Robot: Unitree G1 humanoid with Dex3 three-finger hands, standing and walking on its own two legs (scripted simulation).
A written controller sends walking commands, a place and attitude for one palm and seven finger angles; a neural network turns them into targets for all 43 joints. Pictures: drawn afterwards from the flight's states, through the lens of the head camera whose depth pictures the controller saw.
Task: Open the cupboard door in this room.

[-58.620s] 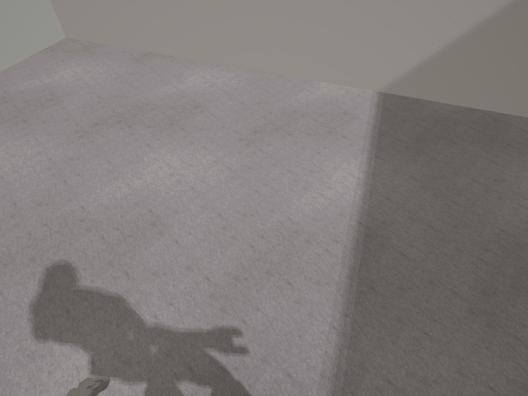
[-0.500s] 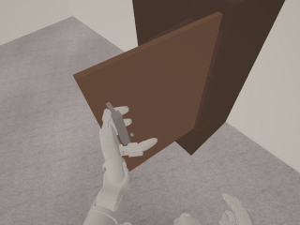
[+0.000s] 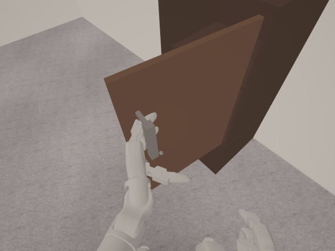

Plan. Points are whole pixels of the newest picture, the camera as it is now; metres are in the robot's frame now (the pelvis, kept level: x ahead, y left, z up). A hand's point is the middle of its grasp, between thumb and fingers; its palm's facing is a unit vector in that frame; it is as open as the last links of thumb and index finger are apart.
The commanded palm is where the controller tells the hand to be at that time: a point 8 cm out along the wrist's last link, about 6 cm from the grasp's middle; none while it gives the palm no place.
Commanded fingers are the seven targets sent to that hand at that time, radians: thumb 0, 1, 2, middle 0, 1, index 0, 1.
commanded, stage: slide the hand sideways off the handle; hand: left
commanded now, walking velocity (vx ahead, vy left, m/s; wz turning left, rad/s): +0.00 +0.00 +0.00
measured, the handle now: (146, 135) +0.37 +0.08 +0.06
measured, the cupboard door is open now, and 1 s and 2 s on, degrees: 82 85 85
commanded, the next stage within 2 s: draw the hand back to the body in 1.14 s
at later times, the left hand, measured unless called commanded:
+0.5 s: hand (154, 171) +0.28 +0.05 +0.06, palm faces -0.19 -0.98 -0.04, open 16.2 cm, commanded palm +0.26 +0.12 +0.06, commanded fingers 0.00 -0.50 0.30 -0.15 -0.30 -0.15 -0.30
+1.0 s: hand (125, 189) +0.24 +0.10 +0.06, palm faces -0.10 -0.99 -0.05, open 16.2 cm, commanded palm +0.22 +0.17 +0.06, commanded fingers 0.00 -0.50 0.30 -0.15 -0.30 -0.15 -0.30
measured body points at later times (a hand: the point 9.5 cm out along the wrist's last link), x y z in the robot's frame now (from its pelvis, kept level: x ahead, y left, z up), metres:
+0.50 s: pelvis +0.01 +0.01 +0.00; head +0.06 +0.00 +0.44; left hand +0.29 +0.10 +0.06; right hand +0.18 -0.21 -0.10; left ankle -0.01 +0.12 -0.69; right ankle +0.06 -0.11 -0.69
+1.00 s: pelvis +0.02 -0.01 -0.01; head +0.07 -0.03 +0.44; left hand +0.24 +0.16 +0.06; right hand +0.21 -0.23 -0.09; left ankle -0.01 +0.12 -0.69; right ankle +0.06 -0.11 -0.69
